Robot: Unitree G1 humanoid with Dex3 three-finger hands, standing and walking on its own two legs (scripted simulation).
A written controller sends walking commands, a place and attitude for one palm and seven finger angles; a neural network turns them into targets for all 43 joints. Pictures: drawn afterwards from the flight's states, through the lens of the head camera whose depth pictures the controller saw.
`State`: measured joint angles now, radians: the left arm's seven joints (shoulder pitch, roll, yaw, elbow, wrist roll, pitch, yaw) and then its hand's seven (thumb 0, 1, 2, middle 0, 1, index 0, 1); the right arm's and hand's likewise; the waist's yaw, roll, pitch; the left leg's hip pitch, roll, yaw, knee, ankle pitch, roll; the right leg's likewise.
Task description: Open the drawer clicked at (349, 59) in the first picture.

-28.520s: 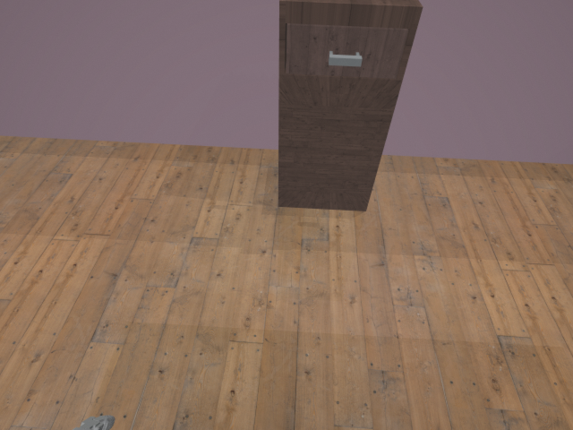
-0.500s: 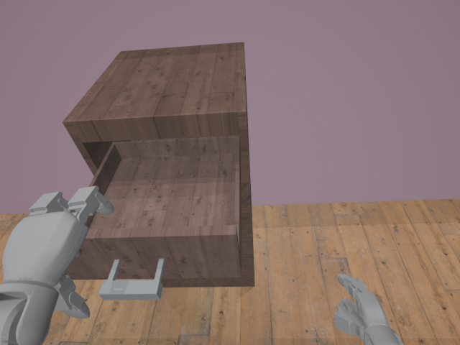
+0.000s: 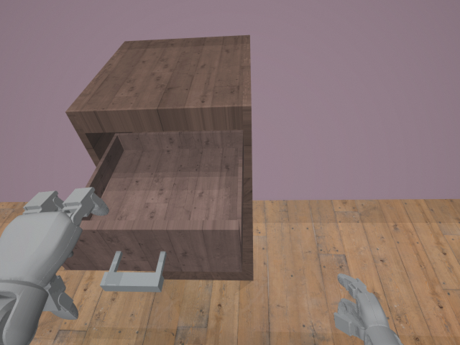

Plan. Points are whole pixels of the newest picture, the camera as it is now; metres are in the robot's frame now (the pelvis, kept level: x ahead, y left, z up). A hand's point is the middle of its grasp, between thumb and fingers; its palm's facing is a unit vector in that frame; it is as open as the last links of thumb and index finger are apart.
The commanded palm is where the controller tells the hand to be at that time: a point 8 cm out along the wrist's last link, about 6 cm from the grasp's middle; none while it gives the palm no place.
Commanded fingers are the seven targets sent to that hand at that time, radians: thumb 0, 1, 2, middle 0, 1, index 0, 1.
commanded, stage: draw the hand back to the body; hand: left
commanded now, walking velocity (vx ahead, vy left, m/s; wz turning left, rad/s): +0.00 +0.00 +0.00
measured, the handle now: (136, 269) +0.23 +0.23 -0.01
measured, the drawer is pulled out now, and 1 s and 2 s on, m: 0.28 0.28 0.28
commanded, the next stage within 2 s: step back with the hand held close in 1.26 s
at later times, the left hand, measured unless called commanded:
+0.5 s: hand (94, 231) +0.20 +0.23 +0.16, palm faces +0.39 -0.83 -0.40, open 13.2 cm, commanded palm +0.15 +0.27 +0.19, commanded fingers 0.00 -0.05 0.50 -0.27 -0.91 -0.27 -0.91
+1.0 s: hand (100, 228) +0.21 +0.22 +0.17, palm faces +0.40 -0.81 -0.42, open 9.1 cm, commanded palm +0.16 +0.26 +0.18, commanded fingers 0.00 0.83 0.87 -0.20 -0.34 -0.20 -0.34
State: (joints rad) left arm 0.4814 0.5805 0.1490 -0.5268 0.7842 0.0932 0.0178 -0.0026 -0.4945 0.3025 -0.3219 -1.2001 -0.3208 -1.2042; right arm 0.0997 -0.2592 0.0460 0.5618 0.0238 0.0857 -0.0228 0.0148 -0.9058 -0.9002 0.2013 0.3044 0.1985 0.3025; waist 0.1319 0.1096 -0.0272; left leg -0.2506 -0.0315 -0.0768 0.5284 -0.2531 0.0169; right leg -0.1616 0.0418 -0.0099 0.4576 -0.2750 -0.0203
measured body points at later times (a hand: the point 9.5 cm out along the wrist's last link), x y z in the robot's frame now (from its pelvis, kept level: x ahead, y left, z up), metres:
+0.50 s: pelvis +0.02 +0.00 +0.00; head +0.00 -0.01 +0.45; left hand +0.18 +0.27 +0.19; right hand +0.22 -0.20 -0.07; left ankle +0.02 +0.11 -0.74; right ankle -0.02 -0.11 -0.74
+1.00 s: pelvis +0.03 -0.02 +0.01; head +0.02 -0.04 +0.45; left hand +0.18 +0.26 +0.19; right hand +0.24 -0.23 -0.08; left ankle +0.02 +0.11 -0.74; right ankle -0.02 -0.11 -0.74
